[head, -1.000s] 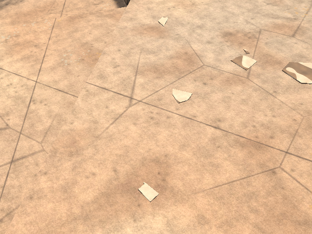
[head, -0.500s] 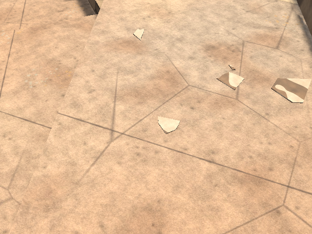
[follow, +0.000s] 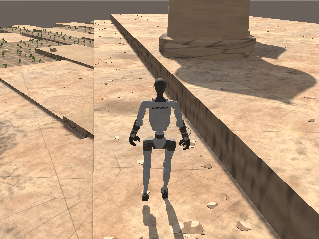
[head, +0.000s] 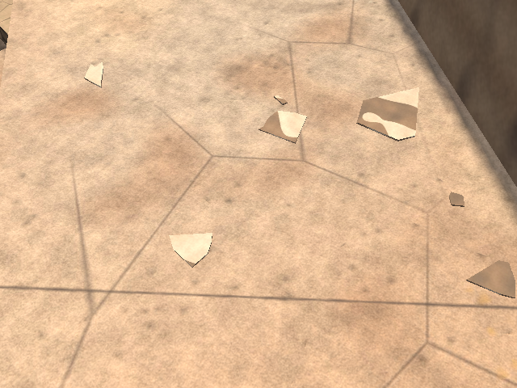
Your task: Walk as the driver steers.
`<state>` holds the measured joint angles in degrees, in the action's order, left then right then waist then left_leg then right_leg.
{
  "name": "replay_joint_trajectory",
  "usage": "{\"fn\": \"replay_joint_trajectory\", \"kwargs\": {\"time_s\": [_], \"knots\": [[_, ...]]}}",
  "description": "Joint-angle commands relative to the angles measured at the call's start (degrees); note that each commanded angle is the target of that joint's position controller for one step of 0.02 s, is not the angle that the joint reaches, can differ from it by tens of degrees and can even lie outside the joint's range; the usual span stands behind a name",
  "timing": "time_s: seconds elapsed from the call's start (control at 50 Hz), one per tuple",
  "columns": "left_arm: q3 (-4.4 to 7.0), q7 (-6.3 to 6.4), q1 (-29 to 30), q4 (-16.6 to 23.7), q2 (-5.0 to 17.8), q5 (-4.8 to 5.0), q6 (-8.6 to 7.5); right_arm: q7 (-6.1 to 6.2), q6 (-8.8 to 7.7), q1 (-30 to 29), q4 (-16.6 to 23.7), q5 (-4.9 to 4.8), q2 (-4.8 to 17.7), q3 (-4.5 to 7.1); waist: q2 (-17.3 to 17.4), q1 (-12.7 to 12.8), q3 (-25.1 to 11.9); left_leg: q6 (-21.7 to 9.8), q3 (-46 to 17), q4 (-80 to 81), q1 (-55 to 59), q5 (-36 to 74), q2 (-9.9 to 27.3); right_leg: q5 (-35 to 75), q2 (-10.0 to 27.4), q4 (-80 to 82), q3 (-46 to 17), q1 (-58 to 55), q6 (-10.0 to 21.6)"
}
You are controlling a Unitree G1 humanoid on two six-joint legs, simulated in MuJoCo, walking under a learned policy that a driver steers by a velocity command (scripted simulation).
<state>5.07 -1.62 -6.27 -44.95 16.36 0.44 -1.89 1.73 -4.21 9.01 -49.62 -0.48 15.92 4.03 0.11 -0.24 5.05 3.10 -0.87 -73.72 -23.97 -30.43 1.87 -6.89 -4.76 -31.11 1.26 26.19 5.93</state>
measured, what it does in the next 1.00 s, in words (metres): walks ahead: left foot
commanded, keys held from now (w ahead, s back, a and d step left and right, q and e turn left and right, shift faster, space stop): no key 1.00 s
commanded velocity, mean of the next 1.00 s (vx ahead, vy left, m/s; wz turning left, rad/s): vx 0.04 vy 0.00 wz -0.13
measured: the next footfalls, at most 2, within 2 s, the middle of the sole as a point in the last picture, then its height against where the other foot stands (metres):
left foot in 0.36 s outside the picture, level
left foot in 1.90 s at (227, 321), level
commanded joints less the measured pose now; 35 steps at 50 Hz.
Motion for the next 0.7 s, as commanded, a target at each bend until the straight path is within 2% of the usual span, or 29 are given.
{"fn": "replay_joint_trajectory", "kwargs": {"time_s": [0.02,0.06,0.1,0.16,0.22,0.28,0.32,0.34,0.36,0.38,0.4,0.42,0.46,0.5,0.56,0.62,0.7], "knots": [[1.52,0.89,-0.1,4.7,6.6,-0.52,-0.38,1.06,1.17,3.9,3.3,0.74,7.6,2.08,0.0,-1.5,-12.3,-0.1,-3.9,2.1,-8.0,5.0,3.3,24.5,16.9,12.2,-20.2,-13.9,12.1],[1.55,1.17,-0.8,4.5,7.3,-1.16,-0.67,1.42,2.13,5.2,3.4,0.93,5.8,1.78,-2.0,-2.1,-12.9,0.4,-2.9,6.2,-5.6,6.9,2.7,29.8,15.6,12.3,-16.9,-10.5,12.0],[1.49,1.79,-1.8,4.0,7.8,-1.00,-0.52,1.75,2.54,4.3,3.8,1.10,5.1,1.54,-3.2,-1.7,-13.9,1.0,-2.7,10.7,-6.2,9.8,2.5,30.7,14.9,11.9,-15.2,-10.9,11.2],[0.98,2.64,-1.5,4.0,7.3,-0.79,0.49,1.87,3.21,1.6,4.6,0.90,4.9,1.24,-4.9,-0.7,-14.1,1.7,-2.9,17.9,-6.1,14.9,2.8,19.0,13.5,12.5,-14.4,-11.4,8.9],[0.37,2.98,-1.1,3.8,6.7,-1.28,1.12,1.58,3.46,-1.4,5.3,0.48,4.8,0.93,-6.4,0.6,-11.9,1.8,-2.9,25.9,-3.2,17.1,2.8,6.4,13.0,13.7,-15.2,-9.9,7.7],[-0.31,2.65,-1.6,3.2,5.9,-1.67,1.45,1.02,3.02,-2.1,5.3,0.31,5.1,0.81,-7.4,1.4,-10.5,1.3,-1.8,33.1,1.1,14.6,1.6,3.6,13.3,12.0,-16.5,-10.2,7.4],[-1.18,2.48,-1.3,2.9,4.5,-1.20,1.68,0.37,2.34,-0.2,4.7,0.47,4.2,0.58,-6.6,-0.4,-10.3,-0.2,-0.4,43.6,6.8,18.1,0.4,5.4,12.6,8.6,-16.8,-10.6,5.7],[-1.69,2.45,-2.7,2.4,3.5,-0.97,1.62,-0.01,1.94,0.7,4.4,1.05,4.3,0.41,-5.3,-1.1,-10.2,-1.4,-1.2,50.4,11.4,25.7,1.0,5.4,11.3,7.1,-16.6,-9.7,3.4],[-2.22,2.47,-4.9,2.3,2.2,-1.64,1.20,-0.06,1.64,2.0,4.4,1.89,7.2,0.79,-1.4,-0.1,-11.6,-3.4,-6.5,50.8,16.8,36.8,6.7,1.9,8.7,3.6,-14.7,-7.8,0.4],[-1.88,2.16,-9.2,2.0,2.3,-2.06,0.63,0.09,1.86,0.6,4.9,2.16,11.2,1.43,8.1,4.2,-11.6,-8.0,-11.3,48.7,19.0,47.5,12.6,-9.5,2.9,-0.9,-9.3,-3.9,-2.1],[-1.94,2.14,-7.7,2.3,2.2,-1.86,0.51,-0.09,2.13,-0.9,4.1,2.06,7.5,0.80,12.7,4.0,-12.0,-11.7,-13.7,50.2,13.8,38.9,14.0,-11.9,2.9,0.1,-6.5,-7.2,-3.9],[-1.66,2.07,-5.2,2.3,3.7,-1.72,0.71,-0.42,2.10,-2.6,4.5,1.70,4.8,0.18,10.8,3.1,-11.1,-10.1,-11.6,50.9,11.2,31.4,10.8,-9.0,3.6,1.3,-6.6,-10.6,-4.3],[-1.19,2.11,-2.0,2.4,4.4,-1.29,2.01,-0.73,1.83,-2.4,4.6,1.51,5.6,0.33,7.3,1.2,-8.8,-5.7,-6.4,49.5,9.6,24.0,5.7,-2.6,3.9,2.0,-7.7,-11.1,-3.3],[-1.27,2.00,-2.2,2.2,3.8,-1.16,2.57,-0.54,1.44,-0.7,3.8,1.38,5.8,0.37,4.3,0.5,-7.8,-4.0,-4.0,47.9,9.6,22.9,3.6,0.4,4.9,3.3,-9.2,-11.5,-2.0],[-1.34,2.00,-2.4,1.4,3.0,-1.09,2.00,-0.11,1.74,0.6,3.1,1.03,4.8,0.12,1.7,-0.2,-8.0,-3.8,-2.8,45.8,11.9,26.2,2.7,2.6,5.5,3.6,-9.9,-10.9,-1.7],[-1.29,2.08,-2.4,0.4,2.7,-0.99,1.57,0.13,2.21,0.4,2.7,0.97,4.7,0.08,-0.1,-0.5,-8.1,-4.0,-2.6,45.2,13.0,27.3,2.3,3.8,5.6,3.7,-10.0,-11.1,-2.1],[-1.28,2.35,-2.8,-1.2,2.6,-0.88,1.49,0.01,2.54,0.0,1.9,0.96,4.4,-0.03,-0.9,-0.4,-7.4,-4.0,-2.4,45.5,13.2,26.9,1.9,4.3,5.7,3.9,-10.2,-11.9,-2.5]]}}
Over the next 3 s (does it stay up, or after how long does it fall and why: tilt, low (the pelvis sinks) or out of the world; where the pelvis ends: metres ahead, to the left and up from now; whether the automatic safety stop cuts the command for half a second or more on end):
stays up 0.99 -0.03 -0.01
